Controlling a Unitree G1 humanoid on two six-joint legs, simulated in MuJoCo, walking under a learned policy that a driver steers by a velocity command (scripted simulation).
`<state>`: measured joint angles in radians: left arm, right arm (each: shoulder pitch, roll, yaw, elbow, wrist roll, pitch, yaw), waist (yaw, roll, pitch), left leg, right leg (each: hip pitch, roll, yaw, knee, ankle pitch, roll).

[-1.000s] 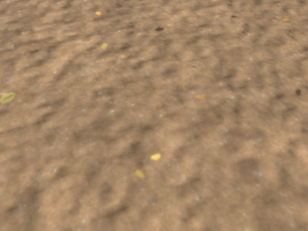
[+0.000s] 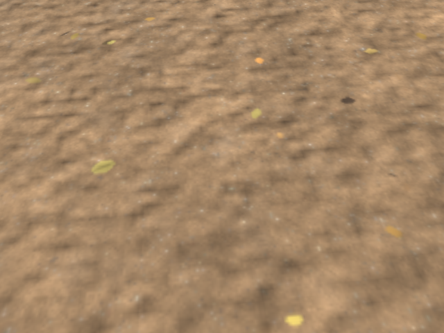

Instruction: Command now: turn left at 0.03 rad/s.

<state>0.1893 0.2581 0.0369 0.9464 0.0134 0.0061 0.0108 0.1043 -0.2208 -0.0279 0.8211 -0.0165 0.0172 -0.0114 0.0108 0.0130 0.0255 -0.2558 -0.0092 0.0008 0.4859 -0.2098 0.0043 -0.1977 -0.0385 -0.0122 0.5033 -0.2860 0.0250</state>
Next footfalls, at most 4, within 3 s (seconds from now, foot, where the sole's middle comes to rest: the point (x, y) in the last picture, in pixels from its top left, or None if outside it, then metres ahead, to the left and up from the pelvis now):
1.42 right None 0.46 -0.12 -0.77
1.96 left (204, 256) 0.78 0.12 -0.77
2.50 right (288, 201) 1.01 -0.19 -0.77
3.00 left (272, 134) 1.37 -0.15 -0.77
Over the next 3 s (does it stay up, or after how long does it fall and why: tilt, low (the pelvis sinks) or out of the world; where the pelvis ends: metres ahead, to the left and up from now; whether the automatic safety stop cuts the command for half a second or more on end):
stays up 1.17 -0.16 -0.01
